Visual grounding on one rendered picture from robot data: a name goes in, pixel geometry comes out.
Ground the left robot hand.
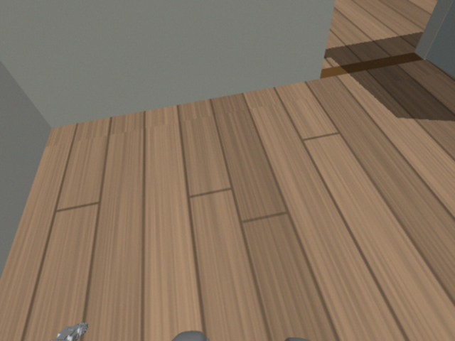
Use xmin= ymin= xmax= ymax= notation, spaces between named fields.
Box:
xmin=51 ymin=323 xmax=88 ymax=341

